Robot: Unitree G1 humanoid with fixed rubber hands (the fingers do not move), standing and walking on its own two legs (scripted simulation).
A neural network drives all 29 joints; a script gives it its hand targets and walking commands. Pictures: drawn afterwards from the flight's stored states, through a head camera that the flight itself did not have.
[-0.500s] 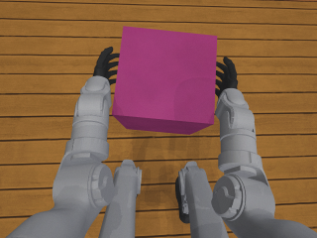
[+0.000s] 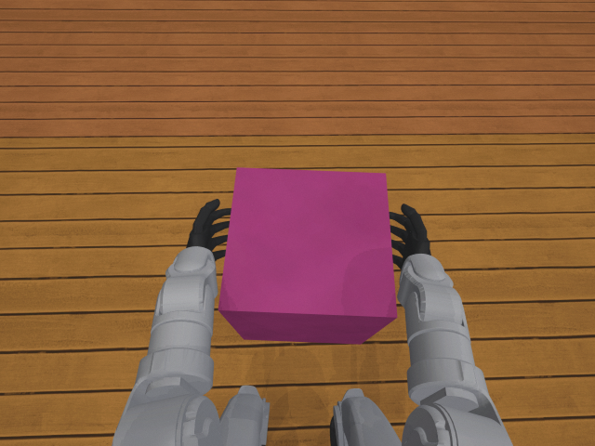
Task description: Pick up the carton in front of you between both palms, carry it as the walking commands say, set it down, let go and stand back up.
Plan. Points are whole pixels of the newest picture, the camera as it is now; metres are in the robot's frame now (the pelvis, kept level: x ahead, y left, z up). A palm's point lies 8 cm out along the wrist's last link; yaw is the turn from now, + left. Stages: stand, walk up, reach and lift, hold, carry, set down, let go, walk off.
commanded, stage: reach and lift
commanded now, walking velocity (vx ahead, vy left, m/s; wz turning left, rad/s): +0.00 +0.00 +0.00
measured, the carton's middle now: (306, 266) +0.38 +0.00 -0.09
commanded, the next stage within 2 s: hold in 1.44 s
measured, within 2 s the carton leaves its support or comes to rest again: neither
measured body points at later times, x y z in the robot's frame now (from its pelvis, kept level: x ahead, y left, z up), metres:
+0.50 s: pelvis +0.03 +0.00 +0.08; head +0.00 +0.00 +0.53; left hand +0.33 +0.15 +0.09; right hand +0.34 -0.15 +0.10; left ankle +0.05 +0.13 -0.66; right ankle +0.04 -0.13 -0.66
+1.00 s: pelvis +0.03 +0.00 +0.08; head +0.01 +0.00 +0.53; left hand +0.34 +0.15 +0.10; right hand +0.34 -0.15 +0.10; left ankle +0.05 +0.13 -0.66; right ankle +0.04 -0.13 -0.66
